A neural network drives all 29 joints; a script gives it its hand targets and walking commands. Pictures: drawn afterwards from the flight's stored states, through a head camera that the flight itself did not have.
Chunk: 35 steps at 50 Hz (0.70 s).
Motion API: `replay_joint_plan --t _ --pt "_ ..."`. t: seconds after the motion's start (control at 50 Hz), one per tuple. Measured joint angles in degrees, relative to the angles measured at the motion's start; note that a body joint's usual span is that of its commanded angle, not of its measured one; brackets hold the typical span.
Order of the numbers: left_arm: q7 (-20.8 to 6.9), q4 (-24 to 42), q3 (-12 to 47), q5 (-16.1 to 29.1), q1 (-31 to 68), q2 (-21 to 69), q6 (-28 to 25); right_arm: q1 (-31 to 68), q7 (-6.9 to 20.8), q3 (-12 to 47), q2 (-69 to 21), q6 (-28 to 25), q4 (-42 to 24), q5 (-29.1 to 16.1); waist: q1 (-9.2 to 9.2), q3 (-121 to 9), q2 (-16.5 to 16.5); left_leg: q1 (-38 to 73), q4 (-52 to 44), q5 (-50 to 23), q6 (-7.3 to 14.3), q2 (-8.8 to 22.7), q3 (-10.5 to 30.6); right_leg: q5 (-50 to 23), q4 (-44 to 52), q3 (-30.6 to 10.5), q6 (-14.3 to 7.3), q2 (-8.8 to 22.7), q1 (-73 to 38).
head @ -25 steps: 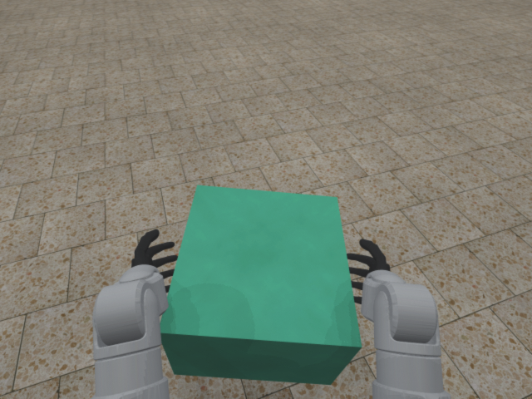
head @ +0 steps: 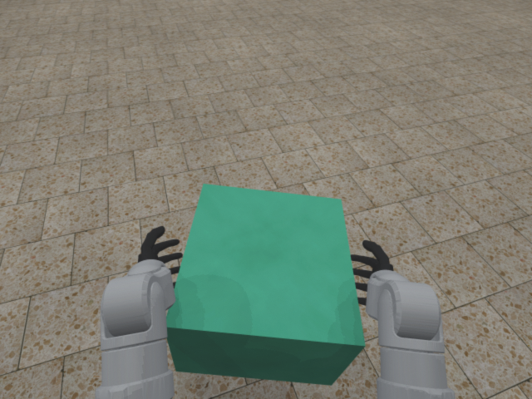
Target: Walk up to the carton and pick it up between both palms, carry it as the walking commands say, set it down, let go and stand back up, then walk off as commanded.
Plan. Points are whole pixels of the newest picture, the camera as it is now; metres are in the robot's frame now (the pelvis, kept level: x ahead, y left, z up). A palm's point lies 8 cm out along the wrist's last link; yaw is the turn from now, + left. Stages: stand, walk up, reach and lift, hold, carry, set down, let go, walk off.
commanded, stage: carry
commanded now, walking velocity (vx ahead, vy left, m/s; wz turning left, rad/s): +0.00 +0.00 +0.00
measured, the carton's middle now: (264, 279) +0.32 +0.00 +0.00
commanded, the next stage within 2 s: none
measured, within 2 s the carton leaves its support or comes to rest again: neither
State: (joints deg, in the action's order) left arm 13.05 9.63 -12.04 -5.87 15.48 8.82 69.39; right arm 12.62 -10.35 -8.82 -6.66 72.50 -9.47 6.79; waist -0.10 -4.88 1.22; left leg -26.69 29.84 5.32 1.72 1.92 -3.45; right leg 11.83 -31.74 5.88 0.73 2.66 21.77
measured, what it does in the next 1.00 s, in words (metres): shifts its weight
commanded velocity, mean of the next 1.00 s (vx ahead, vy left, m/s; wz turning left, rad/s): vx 0.00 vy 0.00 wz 0.00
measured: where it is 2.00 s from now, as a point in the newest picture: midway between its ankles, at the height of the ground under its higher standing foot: outside the picture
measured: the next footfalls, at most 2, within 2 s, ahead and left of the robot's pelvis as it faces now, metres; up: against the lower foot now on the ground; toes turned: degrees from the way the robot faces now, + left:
none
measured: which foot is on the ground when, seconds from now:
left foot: down 0.00-1.00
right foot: down 0.00-1.00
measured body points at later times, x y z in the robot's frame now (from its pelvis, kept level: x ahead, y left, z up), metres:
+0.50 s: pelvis +0.03 -0.02 +0.00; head +0.03 -0.03 +0.45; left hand +0.32 +0.14 +0.08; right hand +0.31 -0.19 +0.06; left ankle +0.11 +0.10 -0.73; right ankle +0.05 -0.13 -0.73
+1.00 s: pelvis +0.03 -0.04 +0.00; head +0.04 -0.05 +0.45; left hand +0.33 +0.12 +0.07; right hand +0.31 -0.21 +0.05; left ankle +0.11 +0.10 -0.73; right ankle +0.05 -0.13 -0.73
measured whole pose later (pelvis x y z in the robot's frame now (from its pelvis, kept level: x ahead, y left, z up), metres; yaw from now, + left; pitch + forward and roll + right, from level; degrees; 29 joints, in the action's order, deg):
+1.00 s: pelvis +0.03 -0.04 +0.00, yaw +0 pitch +3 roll +0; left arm 9.9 11.5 -11.9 -7.2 14.5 8.6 66.6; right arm 12.3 -11.5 -8.5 -8.1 71.4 -13.0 7.4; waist 0.5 -2.7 1.0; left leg -25.3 31.7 9.1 -2.1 4.1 -2.4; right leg 16.9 -34.9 6.7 -2.5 0.7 20.9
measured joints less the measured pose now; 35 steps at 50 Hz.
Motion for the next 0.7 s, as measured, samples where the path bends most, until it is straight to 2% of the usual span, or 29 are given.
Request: replay_joint_plan --t 0.28,0.4,0.52,0.62,0.7 --pt "-1.3 1.5 0.4 -0.4 -1.3 -0.3 -0.9 -0.4 -0.8 0.3 -0.7 -0.1 -1.7 -0.1 -0.04 -0.2 -0.3 0.9 -0.3 1.2 -1.2 0.5 0.0 1.6 -0.5 -0.4 -0.8 -0.6 -0.4" --pt "-1.2 1.9 0.7 -0.3 -1.2 -0.3 -0.8 -0.7 -0.3 0.4 -0.7 -0.2 -2.3 0.4 -0.03 -0.1 -0.1 1.3 0.2 2.2 -1.7 0.6 0.5 2.9 -1.0 -0.1 -1.2 -0.7 -0.9" --pt "-2.6 1.7 -0.1 -1.0 -0.9 -0.2 -1.4 -0.1 -1.3 0.6 -1.0 0.2 -3.0 0.3 0.14 0.3 0.0 1.4 1.5 3.4 -2.3 0.9 0.6 4.3 -2.5 0.0 -1.7 -0.9 -0.9" --pt "-1.5 2.9 0.4 -0.5 -1.2 -0.3 -0.8 -0.6 -0.5 0.3 -1.1 -0.5 -3.1 0.3 0.1 0.7 -0.5 1.6 2.1 4.0 -2.8 1.1 0.8 5.2 -3.4 0.3 -2.2 -1.0 -1.1" --pt "-2.4 1.7 0.7 -1.0 -1.7 -0.4 -1.2 -1.0 -1.0 0.6 -1.0 0.0 -2.9 0.4 0.01 0.5 0.0 1.9 2.0 4.1 -3.2 1.4 0.9 5.4 -3.3 0.4 -2.5 -1.2 -1.4"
